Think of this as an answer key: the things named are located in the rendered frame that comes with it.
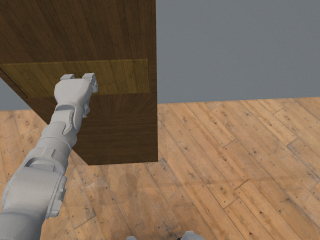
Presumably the left robot hand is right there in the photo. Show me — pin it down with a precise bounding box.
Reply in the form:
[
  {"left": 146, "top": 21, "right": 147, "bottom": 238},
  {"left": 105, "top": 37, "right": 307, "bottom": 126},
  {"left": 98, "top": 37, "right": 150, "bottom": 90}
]
[{"left": 54, "top": 73, "right": 98, "bottom": 118}]

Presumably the left robot upper arm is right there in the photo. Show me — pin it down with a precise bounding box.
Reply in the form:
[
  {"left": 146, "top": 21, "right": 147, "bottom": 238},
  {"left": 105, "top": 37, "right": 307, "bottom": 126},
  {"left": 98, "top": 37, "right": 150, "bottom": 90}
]
[{"left": 0, "top": 166, "right": 67, "bottom": 240}]

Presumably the right robot shin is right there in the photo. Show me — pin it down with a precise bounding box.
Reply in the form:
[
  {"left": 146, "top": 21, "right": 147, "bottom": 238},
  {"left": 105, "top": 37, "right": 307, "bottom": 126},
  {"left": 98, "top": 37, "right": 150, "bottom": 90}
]
[{"left": 182, "top": 231, "right": 195, "bottom": 238}]

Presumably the handle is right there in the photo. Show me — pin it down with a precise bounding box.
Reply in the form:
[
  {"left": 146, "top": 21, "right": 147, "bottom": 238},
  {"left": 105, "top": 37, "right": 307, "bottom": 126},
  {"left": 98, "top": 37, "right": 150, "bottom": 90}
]
[{"left": 84, "top": 99, "right": 90, "bottom": 108}]

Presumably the drawer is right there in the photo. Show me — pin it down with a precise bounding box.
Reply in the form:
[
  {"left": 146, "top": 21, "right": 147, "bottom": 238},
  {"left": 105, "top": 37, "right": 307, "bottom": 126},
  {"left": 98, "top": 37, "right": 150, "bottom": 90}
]
[{"left": 0, "top": 58, "right": 150, "bottom": 98}]

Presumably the robot left forearm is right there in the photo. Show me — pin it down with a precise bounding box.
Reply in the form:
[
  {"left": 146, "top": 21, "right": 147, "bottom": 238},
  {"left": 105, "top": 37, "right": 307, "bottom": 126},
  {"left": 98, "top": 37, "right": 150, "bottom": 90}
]
[{"left": 1, "top": 101, "right": 84, "bottom": 211}]

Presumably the cabinet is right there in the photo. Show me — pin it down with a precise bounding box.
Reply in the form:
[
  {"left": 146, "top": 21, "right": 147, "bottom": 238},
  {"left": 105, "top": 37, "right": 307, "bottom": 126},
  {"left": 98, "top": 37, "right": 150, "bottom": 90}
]
[{"left": 0, "top": 0, "right": 158, "bottom": 166}]

